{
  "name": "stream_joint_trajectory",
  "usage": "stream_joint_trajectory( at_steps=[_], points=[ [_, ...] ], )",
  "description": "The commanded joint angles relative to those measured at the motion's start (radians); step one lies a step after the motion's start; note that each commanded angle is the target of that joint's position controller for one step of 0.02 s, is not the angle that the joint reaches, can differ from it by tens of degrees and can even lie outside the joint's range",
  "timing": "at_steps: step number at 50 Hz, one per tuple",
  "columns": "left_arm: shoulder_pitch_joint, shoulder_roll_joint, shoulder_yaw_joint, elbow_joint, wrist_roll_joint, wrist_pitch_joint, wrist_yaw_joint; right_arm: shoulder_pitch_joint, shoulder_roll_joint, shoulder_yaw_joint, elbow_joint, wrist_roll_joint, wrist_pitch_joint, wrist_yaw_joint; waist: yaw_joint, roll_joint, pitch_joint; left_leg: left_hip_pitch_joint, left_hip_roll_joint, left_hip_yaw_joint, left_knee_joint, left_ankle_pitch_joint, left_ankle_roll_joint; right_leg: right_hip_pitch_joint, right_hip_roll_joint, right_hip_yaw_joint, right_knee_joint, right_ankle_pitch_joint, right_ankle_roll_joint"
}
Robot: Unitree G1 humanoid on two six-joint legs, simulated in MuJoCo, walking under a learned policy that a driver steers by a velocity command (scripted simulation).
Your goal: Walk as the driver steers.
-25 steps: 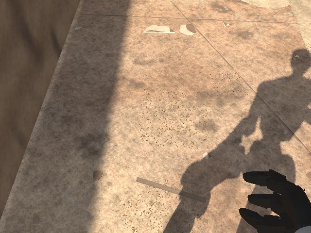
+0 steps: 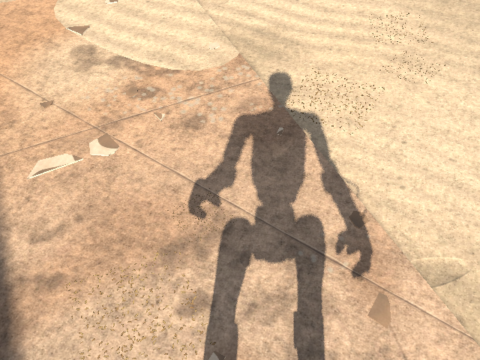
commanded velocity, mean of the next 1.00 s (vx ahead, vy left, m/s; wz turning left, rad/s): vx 0.62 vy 0.00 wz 0.73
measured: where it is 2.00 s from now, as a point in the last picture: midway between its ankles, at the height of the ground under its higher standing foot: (97, 143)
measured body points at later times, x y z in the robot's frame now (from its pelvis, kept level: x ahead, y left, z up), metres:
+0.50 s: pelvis +0.30 +0.09 -0.01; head +0.34 +0.11 +0.44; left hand +0.41 +0.40 -0.09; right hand +0.52 -0.14 -0.10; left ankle +0.39 +0.15 -0.73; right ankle +0.30 -0.10 -0.62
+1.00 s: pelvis +0.59 +0.16 +0.00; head +0.61 +0.16 +0.45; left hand +0.50 +0.46 -0.08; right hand +0.86 +0.01 -0.11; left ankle +0.42 +0.15 -0.67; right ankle +0.69 +0.10 -0.73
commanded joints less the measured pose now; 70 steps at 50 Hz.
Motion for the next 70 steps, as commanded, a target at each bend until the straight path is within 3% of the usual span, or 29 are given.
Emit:
stream_joint_trajectory(
  at_steps=[1,6,10,11,15,17,18,19,20,21,22,26,32,33,40,43,45,46,47,48,49,50,53,62,66,67,68,69,70],
  points=[
    [0.175,0.157,0.051,0.026,-0.023,-0.027,0.02,-0.095,-0.11,-0.023,-0.105,-0.011,-0.016,0.014,0.081,-0.093,-0.017,-0.438,0.044,-0.094,0.077,0.124,0.016,0.356,-0.281,0.341,-0.417,-0.177,-0.093],
    [0.188,0.122,0.047,0.076,-0.032,-0.073,0.017,-0.134,-0.047,-0.02,-0.105,-0.01,0.022,0.045,0.048,-0.081,0.076,-0.512,0.074,-0.069,0.055,0.294,-0.017,0.301,-0.257,0.085,-0.536,-0.021,-0.079],
    [0.101,0.099,0.042,0.091,-0.041,-0.084,0.03,-0.202,0.003,-0.001,-0.153,-0.02,0.011,0.055,-0.005,-0.078,0.129,-0.377,0.061,0.032,-0.257,0.453,-0.007,0.211,-0.19,-0.171,-0.472,0.439,-0.052],
    [0.045,0.152,0.062,0.053,-0.066,-0.071,0.054,-0.205,-0.005,-0.006,-0.162,0.065,-0.01,0.043,0.018,-0.108,0.098,-0.367,0.051,0.019,-0.308,0.465,-0.008,0.263,-0.19,-0.172,-0.432,0.512,-0.047],
    [0.026,0.249,0.093,0.042,-0.098,-0.022,0.083,-0.005,-0.109,-0.053,-0.149,0.038,-0.003,0.047,-0.082,-0.113,-0.07,-0.059,-0.101,0.145,-0.396,0.421,0.039,0.343,-0.21,-0.185,-0.091,1.027,-0.006],
    [-0.009,0.179,0.073,0.033,-0.111,-0.034,0.055,0.244,-0.223,-0.111,-0.095,0.037,0.022,0.008,-0.209,-0.012,-0.162,0.356,-0.128,0.049,-0.51,0.543,0.105,0.113,-0.125,-0.147,0.413,0.632,0.08],
    [0.033,0.006,0.031,0.001,-0.06,-0.055,0.032,0.137,-0.299,-0.117,-0.117,0.03,0.029,-0.013,-0.067,0.37,-0.073,0.414,0.003,-0.254,-0.538,1.018,0.193,-0.179,0.103,-0.101,0.864,-0.388,0.136],
    [0.281,0.037,0.018,-0.019,-0.07,-0.079,0.021,0.053,-0.335,-0.104,-0.214,-0.031,-0.006,0.004,0.053,0.327,-0.423,0.6,0.253,-0.838,-0.694,0.805,0.426,-0.309,0.164,0.199,1.078,-0.425,0.134],
    [0.179,0.157,0.037,-0.024,-0.079,-0.089,0.022,-0.006,-0.286,-0.106,-0.272,-0.008,-0.012,0.019,-0.011,0.104,-0.459,0.565,0.247,-0.877,-0.805,0.477,0.392,-0.3,0.114,0.267,1.036,-0.342,0.096],
    [0.061,0.177,0.045,-0.057,-0.084,-0.085,0.033,-0.048,-0.235,-0.094,-0.272,0.021,-0.02,0.021,0.003,-0.016,-0.262,0.401,0.196,-0.778,-0.839,0.307,0.338,-0.362,0.086,0.245,0.915,-0.251,0.078],
    [0.022,0.167,0.045,-0.053,-0.065,-0.07,0.052,-0.099,-0.187,-0.079,-0.276,0.042,-0.024,0.016,0.036,-0.1,-0.195,0.276,0.149,-0.708,-0.839,0.254,0.284,-0.34,0.036,0.247,0.827,-0.188,0.076],
    [0.009,0.145,0.052,-0.058,-0.042,-0.028,0.054,-0.145,-0.162,-0.077,-0.299,0.033,-0.009,-0.023,0.074,-0.026,-0.139,0.028,0.023,-0.523,-0.866,0.252,0.233,-0.221,-0.001,0.248,0.589,-0.083,0.082],
    [-0.164,0.108,0.047,-0.092,-0.053,-0.057,0.05,-0.078,-0.174,-0.072,-0.304,0.041,0.006,-0.062,-0.015,0.059,-0.075,0.081,-0.015,-0.562,-0.885,-0.051,0.206,-0.337,0.028,0.251,0.225,0.149,0.125],
    [-0.137,0.094,0.018,-0.06,0.026,-0.006,0.028,-0.003,-0.221,-0.084,-0.253,-0.013,0.022,-0.034,-0.046,0.081,-0.065,0.106,-0.033,-0.523,-0.883,-0.013,0.163,-0.345,-0.01,0.181,0.249,0.186,0.13],
    [-0.274,0.134,0.021,-0.093,-0.025,-0.012,0.009,0.016,-0.207,-0.081,-0.258,-0.011,0.021,-0.004,-0.09,0.115,0.008,0.13,-0.04,-0.655,-0.858,-0.054,0.177,-0.278,0.032,0.194,0.016,0.132,0.125],
    [-0.169,0.152,0.028,-0.065,-0.049,-0.028,0.013,-0.058,-0.197,-0.074,-0.265,-0.012,0.005,-0.005,-0.02,0.122,-0.013,0.041,-0.025,-0.665,-0.838,-0.014,0.153,-0.004,0.039,0.181,-0.094,0.129,0.092],
    [0.001,0.185,0.046,-0.015,-0.036,-0.042,0.027,-0.028,-0.156,-0.053,-0.233,-0.015,-0.014,-0.009,0.06,0.086,-0.06,-0.009,-0.029,-0.61,-0.722,0.112,0.123,0.246,0.021,0.148,-0.147,0.1,0.043],
    [0.146,0.242,0.067,0.014,-0.012,-0.055,0.039,-0.021,-0.118,-0.037,-0.226,-0.008,-0.032,-0.008,0.133,-0.026,-0.129,-0.081,-0.092,-0.494,-0.46,0.206,0.093,0.424,-0.056,0.247,-0.179,-0.058,0.011],
    [0.256,0.337,0.088,0.025,0.01,-0.053,0.046,-0.002,-0.051,-0.014,-0.253,0.024,-0.043,-0.006,0.141,-0.265,-0.229,-0.256,-0.215,-0.293,-0.148,0.036,0.04,0.602,-0.263,0.666,-0.332,-0.489,-0.074],
    [0.236,0.329,0.099,0.045,-0.005,-0.044,0.029,0.005,-0.074,-0.007,-0.258,0.019,-0.042,-0.02,0.105,-0.316,-0.156,-0.47,-0.225,-0.218,-0.005,-0.043,0.031,0.582,-0.34,1.016,-0.428,-0.613,-0.134],
    [0.211,0.238,0.082,0.042,-0.025,-0.037,0.013,-0.052,-0.126,-0.01,-0.237,-0.012,-0.035,-0.025,0.103,-0.131,-0.058,-0.522,-0.162,-0.222,0.072,0.038,0.032,0.517,-0.302,0.93,-0.389,-0.561,-0.138],
    [0.212,0.201,0.072,0.051,-0.037,-0.037,0.004,-0.097,-0.145,-0.013,-0.236,-0.039,-0.038,-0.013,0.096,-0.062,-0.04,-0.518,-0.117,-0.182,0.069,0.091,0.021,0.476,-0.241,0.779,-0.36,-0.46,-0.134],
    [0.283,0.166,0.055,0.106,-0.049,-0.052,-0.001,-0.194,-0.118,0.004,-0.265,-0.082,-0.04,0.005,0.086,-0.123,0.03,-0.484,-0.047,-0.117,-0.06,0.138,-0.016,0.37,-0.113,0.62,-0.414,-0.232,-0.136],
    [0.384,0.164,0.07,0.195,-0.068,-0.045,0.015,-0.491,-0.041,0.067,-0.38,-0.044,-0.046,0.025,0.133,-0.13,0.056,-0.277,-0.102,0.018,-0.477,0.348,-0.078,0.219,-0.054,0.507,-0.458,0.433,-0.174],
    [0.343,0.213,0.08,0.21,-0.077,-0.052,0.018,-0.289,-0.117,0.033,-0.322,-0.036,-0.052,-0.012,0.009,-0.098,-0.102,0.178,-0.154,0.011,-0.583,0.301,-0.024,0.175,-0.041,0.452,-0.178,0.888,-0.1],
    [0.296,0.234,0.086,0.2,-0.078,-0.059,0.012,-0.11,-0.152,0.012,-0.275,-0.034,-0.054,-0.032,-0.091,-0.087,-0.184,0.409,-0.094,-0.04,-0.593,0.288,-0.001,0.073,-0.007,0.437,0.04,0.847,-0.076],
    [0.271,0.189,0.076,0.174,-0.081,-0.076,0.008,0.085,-0.229,-0.023,-0.245,-0.049,-0.057,-0.059,-0.17,-0.003,-0.309,0.633,0.097,-0.221,-0.622,-0.004,0.031,-0.057,0.044,0.381,0.309,0.571,-0.072],
    [0.351,0.028,0.041,0.153,-0.102,-0.074,0.019,0.135,-0.269,-0.036,-0.232,-0.081,-0.052,-0.069,-0.107,0.204,-0.426,0.833,0.404,-0.644,-0.714,-0.315,0.095,-0.299,0.122,0.275,0.604,-0.246,-0.066],
    [0.309,0.113,0.043,0.132,-0.089,-0.051,0.022,0.075,-0.247,-0.043,-0.234,-0.055,-0.037,-0.068,-0.096,0.194,-0.391,0.703,0.422,-0.864,-0.826,-0.477,0.139,-0.394,0.076,0.205,0.716,-0.154,-0.071]
  ],
)
Velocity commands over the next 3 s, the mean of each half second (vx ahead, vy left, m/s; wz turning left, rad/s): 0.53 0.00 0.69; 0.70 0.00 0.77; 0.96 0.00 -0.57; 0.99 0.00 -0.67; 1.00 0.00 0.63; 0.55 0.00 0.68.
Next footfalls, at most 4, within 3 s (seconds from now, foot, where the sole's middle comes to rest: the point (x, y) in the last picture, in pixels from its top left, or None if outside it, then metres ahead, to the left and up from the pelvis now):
0.34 left None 0.43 0.16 -0.77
0.92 right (209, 287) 0.71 0.13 -0.77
1.36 left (89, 245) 0.87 0.53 -0.77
1.80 right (123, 140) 1.36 0.48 -0.77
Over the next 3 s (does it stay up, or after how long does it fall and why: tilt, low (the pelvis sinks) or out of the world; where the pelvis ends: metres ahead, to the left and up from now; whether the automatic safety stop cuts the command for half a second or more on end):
stays up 2.17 0.80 0.01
